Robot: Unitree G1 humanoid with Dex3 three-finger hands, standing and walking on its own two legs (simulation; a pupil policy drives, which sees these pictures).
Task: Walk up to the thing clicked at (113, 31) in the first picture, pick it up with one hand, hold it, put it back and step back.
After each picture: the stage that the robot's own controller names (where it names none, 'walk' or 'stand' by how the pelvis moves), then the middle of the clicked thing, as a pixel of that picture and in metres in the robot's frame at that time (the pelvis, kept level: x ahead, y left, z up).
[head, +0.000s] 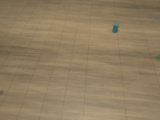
stand; (115, 28) +1.67 -0.42 -0.72
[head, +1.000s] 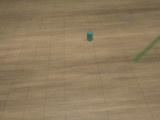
walk; (89, 36) +1.61 +0.04 -0.69
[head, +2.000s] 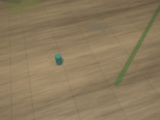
walk; (58, 59) +1.08 +0.31 -0.71
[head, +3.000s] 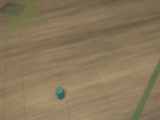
walk; (60, 93) +0.67 +0.27 -0.72
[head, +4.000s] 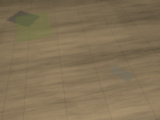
walk; out of the picture +0.43 +0.20 -0.71
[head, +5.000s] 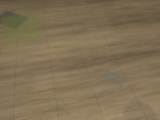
stand; out of the picture +0.36 +0.18 -0.72
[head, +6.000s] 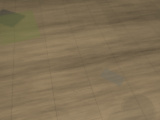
stand; out of the picture +0.34 +0.18 -0.73
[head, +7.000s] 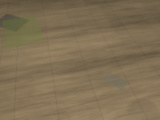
stand; out of the picture +0.33 +0.18 -0.73
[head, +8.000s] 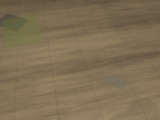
stand; out of the picture +0.33 +0.18 -0.73
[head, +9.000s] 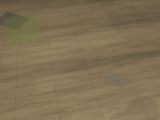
stand; out of the picture +0.33 +0.18 -0.73
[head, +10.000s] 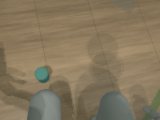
go down; (42, 75) +0.40 +0.18 -0.42
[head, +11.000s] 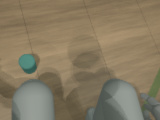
go down; (28, 64) +0.42 +0.21 -0.31
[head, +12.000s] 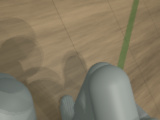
close in; out of the picture +0.40 +0.25 -0.23
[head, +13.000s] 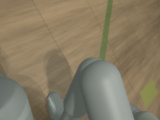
close; out of the picture +0.40 +0.26 -0.22
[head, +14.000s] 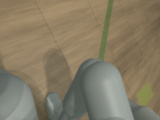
lift; out of the picture +0.37 +0.24 -0.23
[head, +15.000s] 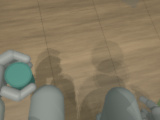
lift; (21, 79) +0.32 +0.21 -0.05
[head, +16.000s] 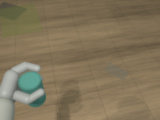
hold; (33, 90) +0.32 +0.17 +0.02
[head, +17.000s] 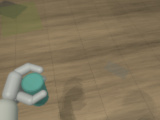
hold; (36, 90) +0.32 +0.17 +0.01
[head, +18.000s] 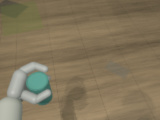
crouch; (40, 89) +0.32 +0.16 +0.01
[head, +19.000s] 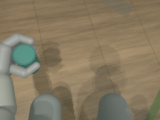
crouch; (27, 60) +0.40 +0.19 -0.07
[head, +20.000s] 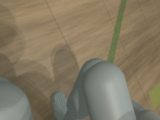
lower; out of the picture +0.40 +0.27 -0.23
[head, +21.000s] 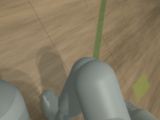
lower; out of the picture +0.41 +0.29 -0.23
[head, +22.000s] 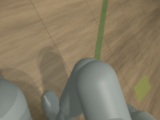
lower; out of the picture +0.40 +0.29 -0.23
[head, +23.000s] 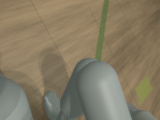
lower; out of the picture +0.40 +0.29 -0.23
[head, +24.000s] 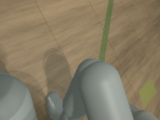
loosen; out of the picture +0.38 +0.27 -0.23
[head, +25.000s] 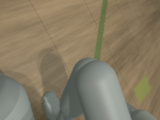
withdraw; out of the picture +0.38 +0.26 -0.23
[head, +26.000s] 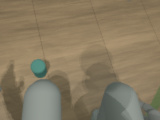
walk; (39, 69) +0.41 +0.21 -0.34
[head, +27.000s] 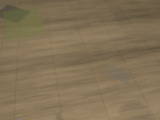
stand; out of the picture +0.33 +0.15 -0.66
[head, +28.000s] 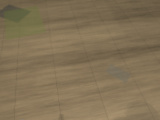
stand; out of the picture +0.34 +0.17 -0.67
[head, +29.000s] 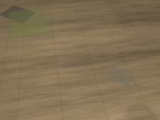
stand; out of the picture +0.35 +0.16 -0.69
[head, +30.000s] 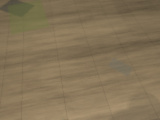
walk; out of the picture +0.37 +0.15 -0.72
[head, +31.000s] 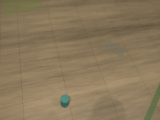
walk; (64, 101) +0.51 +0.08 -0.71
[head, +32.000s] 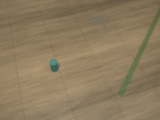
walk; (54, 65) +0.79 +0.26 -0.68
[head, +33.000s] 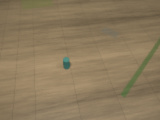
stand; (66, 63) +1.01 +0.17 -0.71
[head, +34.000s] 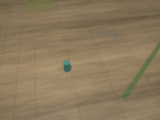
stand; (66, 66) +0.99 +0.19 -0.73
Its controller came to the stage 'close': yes
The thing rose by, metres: 0.72
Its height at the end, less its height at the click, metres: +0.00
